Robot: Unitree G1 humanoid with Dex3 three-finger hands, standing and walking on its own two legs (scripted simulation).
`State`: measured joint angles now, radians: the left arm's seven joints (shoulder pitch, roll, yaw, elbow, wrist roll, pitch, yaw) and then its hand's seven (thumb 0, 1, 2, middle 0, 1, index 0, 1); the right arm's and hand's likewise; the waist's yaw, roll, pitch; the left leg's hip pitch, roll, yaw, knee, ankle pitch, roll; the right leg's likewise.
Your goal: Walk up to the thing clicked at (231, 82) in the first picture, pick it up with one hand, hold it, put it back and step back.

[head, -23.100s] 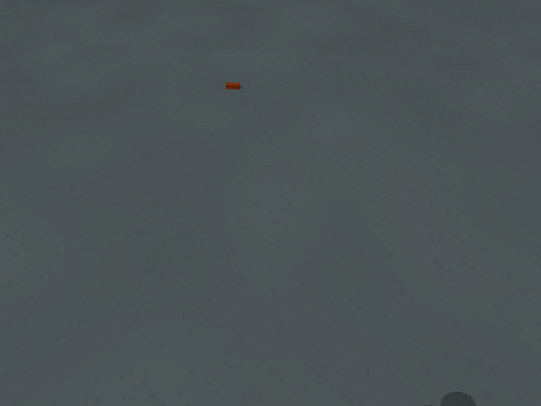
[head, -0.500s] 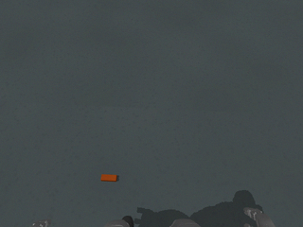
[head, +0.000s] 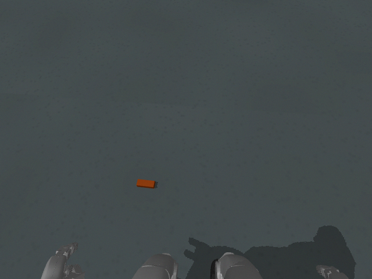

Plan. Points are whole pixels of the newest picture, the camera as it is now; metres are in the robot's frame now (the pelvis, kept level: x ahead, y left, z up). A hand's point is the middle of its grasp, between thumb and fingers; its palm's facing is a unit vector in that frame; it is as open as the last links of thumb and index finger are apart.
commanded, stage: walk up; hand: left
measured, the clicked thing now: (146, 183) +0.54 +0.27 -0.75
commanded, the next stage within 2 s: stand in 1.88 s
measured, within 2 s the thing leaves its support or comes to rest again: neither
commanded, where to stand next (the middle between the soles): +0.13 +0.07 m, yaw -5 degrees
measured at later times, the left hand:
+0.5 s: hand out of the picture -0.10 +0.35 -0.15, palm faces -0.02 -0.90 -0.43, open 7.4 cm
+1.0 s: hand out of the picture -0.10 +0.34 -0.15, palm faces -0.04 -0.93 -0.36, open 7.4 cm
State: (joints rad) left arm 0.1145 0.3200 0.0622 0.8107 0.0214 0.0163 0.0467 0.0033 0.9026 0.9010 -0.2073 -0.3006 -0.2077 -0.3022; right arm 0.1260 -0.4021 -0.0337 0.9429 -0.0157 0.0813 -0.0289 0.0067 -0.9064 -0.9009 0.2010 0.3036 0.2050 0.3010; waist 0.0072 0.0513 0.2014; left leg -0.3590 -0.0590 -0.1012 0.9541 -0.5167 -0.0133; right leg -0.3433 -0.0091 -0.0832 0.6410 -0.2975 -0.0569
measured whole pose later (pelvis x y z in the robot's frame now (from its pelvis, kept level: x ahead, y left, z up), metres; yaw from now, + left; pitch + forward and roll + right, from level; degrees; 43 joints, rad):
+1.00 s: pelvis -0.20 +0.08 +0.00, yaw -2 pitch -2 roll +1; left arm 0.19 0.38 0.08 0.91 0.03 0.02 0.00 0.00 0.91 0.90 -0.20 -0.30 -0.20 -0.30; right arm 0.28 -0.35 -0.06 0.98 -0.03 -0.02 0.01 0.01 -0.91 -0.90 0.20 0.30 0.21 0.30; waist -0.02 -0.05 0.08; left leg -0.21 -0.02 -0.03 0.58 -0.33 0.01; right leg -0.31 -0.02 0.05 0.86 -0.50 -0.02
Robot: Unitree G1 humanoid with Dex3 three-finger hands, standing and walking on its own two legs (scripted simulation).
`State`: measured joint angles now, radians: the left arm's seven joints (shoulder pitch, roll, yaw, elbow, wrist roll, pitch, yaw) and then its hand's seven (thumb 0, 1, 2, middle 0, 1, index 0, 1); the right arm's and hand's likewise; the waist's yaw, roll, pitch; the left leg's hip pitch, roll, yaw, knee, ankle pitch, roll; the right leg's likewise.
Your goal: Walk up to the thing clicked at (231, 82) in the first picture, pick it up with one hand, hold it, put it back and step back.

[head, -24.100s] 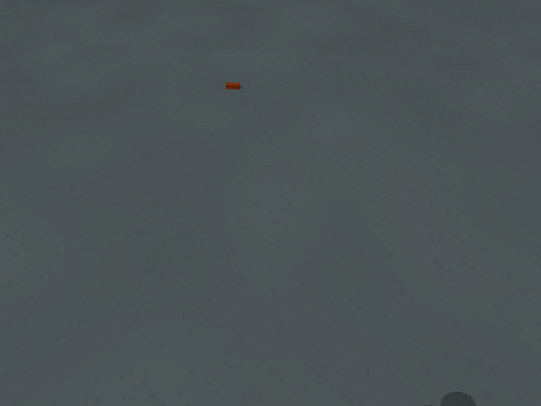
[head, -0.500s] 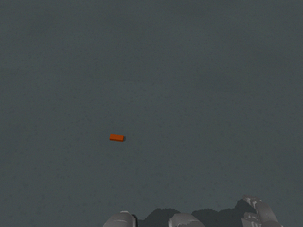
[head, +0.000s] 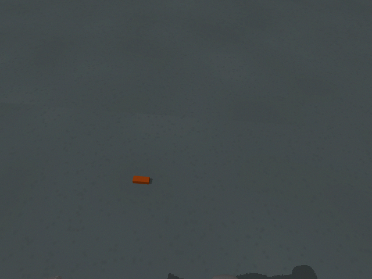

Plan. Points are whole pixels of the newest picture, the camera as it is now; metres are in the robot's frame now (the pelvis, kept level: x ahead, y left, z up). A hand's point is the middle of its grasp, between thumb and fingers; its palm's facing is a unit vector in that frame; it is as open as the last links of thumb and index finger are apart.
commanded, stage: walk up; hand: left
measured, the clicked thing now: (141, 180) +0.73 +0.22 -0.75
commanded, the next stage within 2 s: stand in 0.88 s
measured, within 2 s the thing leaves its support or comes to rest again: neither
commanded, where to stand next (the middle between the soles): +0.33 +0.00 m, yaw -3 degrees
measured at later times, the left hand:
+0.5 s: hand out of the picture +0.13 +0.24 -0.15, palm faces +0.04 -0.94 -0.34, open 7.4 cm
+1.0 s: hand out of the picture +0.11 +0.24 -0.14, palm faces +0.04 -0.94 -0.33, open 7.4 cm
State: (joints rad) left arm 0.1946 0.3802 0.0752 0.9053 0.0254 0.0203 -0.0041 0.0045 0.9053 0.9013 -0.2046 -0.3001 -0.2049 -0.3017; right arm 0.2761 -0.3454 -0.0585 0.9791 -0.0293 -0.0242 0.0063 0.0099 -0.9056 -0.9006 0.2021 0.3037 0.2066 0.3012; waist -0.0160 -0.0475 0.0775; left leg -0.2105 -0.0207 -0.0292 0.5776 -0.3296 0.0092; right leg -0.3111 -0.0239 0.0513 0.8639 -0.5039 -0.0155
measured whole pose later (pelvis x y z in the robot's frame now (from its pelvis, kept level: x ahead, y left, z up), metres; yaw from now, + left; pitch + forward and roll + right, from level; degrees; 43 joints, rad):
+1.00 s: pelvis +0.03 -0.02 +0.02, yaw +2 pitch -2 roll +0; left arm 0.08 0.35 0.02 1.13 0.01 -0.01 -0.01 0.00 0.91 0.90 -0.20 -0.30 -0.20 -0.30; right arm 0.04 -0.34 -0.01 1.10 -0.01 -0.01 0.00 0.01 -0.90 -0.90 0.20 0.30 0.21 0.30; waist 0.01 -0.01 0.06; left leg -0.10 0.01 -0.04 0.39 -0.25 -0.02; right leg -0.16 -0.05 -0.03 0.39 -0.19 0.04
